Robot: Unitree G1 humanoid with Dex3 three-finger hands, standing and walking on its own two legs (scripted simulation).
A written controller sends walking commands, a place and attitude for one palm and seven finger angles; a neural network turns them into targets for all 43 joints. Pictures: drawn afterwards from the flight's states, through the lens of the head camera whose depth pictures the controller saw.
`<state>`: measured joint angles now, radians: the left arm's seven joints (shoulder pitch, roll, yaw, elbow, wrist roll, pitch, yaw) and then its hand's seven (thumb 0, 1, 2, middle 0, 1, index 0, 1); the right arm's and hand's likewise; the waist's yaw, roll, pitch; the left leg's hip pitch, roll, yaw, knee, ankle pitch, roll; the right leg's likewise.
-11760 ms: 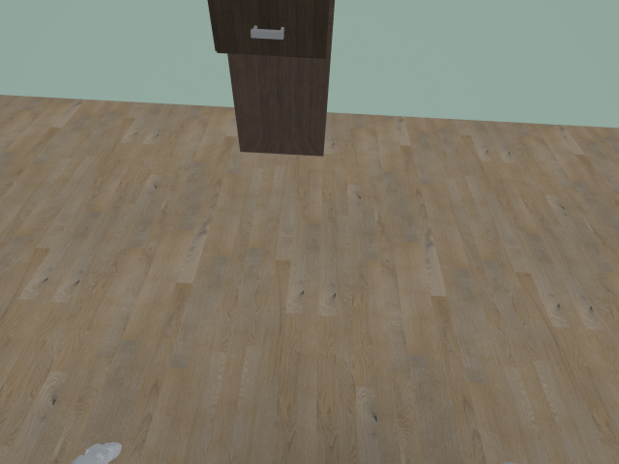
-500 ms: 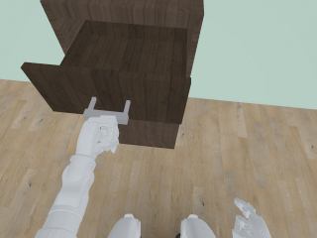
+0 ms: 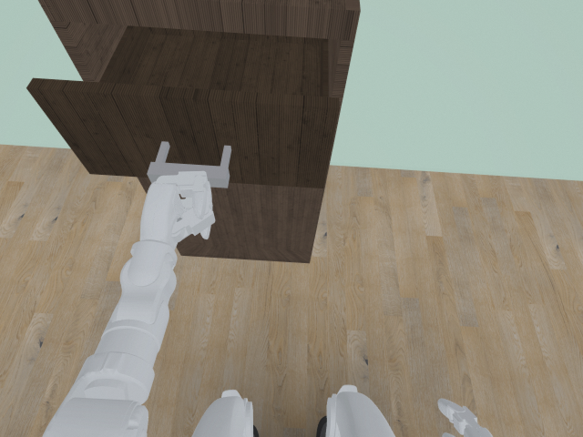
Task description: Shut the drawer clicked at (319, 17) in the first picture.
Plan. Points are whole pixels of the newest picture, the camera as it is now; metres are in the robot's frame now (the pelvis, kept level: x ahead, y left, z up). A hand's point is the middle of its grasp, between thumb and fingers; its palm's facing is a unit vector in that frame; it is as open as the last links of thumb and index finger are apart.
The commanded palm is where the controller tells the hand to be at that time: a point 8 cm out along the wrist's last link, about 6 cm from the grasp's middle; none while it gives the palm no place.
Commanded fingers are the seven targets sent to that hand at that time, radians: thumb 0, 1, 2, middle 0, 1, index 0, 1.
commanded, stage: push the drawer shut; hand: left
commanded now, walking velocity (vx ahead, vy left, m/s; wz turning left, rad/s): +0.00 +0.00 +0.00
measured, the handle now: (192, 163) +0.49 +0.14 +0.05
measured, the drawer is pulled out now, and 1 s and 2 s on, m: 0.14 0.02 0.00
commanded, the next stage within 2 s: pull the fist back off the drawer in 1.56 s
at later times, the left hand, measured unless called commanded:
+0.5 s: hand (218, 173) +0.47 +0.10 +0.04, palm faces -0.08 -1.00 -0.05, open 2.9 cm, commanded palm +0.46 +0.15 +0.05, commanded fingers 0.00 0.90 0.90 -1.40 -1.60 -1.40 -1.60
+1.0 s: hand (223, 145) +0.52 +0.10 +0.04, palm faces -0.07 -1.00 -0.05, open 3.1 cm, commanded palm +0.52 +0.14 +0.05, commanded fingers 0.00 0.90 0.90 -1.40 -1.60 -1.40 -1.60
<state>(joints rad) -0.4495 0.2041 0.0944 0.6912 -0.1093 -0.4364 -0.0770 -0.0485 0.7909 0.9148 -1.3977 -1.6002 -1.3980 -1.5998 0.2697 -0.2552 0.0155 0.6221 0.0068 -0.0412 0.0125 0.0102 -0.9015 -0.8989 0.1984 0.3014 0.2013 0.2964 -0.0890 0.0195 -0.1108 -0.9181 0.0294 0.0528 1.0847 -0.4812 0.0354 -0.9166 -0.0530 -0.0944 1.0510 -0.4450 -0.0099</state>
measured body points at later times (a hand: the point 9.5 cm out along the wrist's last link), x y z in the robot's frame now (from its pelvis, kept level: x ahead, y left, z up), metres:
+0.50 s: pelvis +0.00 -0.01 -0.01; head +0.12 +0.00 +0.43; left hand +0.47 +0.16 +0.05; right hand +0.04 -0.27 -0.13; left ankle +0.02 +0.10 -0.66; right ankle +0.03 -0.12 -0.66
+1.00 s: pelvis +0.00 +0.00 -0.02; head +0.14 +0.01 +0.41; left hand +0.52 +0.15 +0.05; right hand -0.01 -0.27 -0.13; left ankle +0.02 +0.10 -0.66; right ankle +0.03 -0.12 -0.66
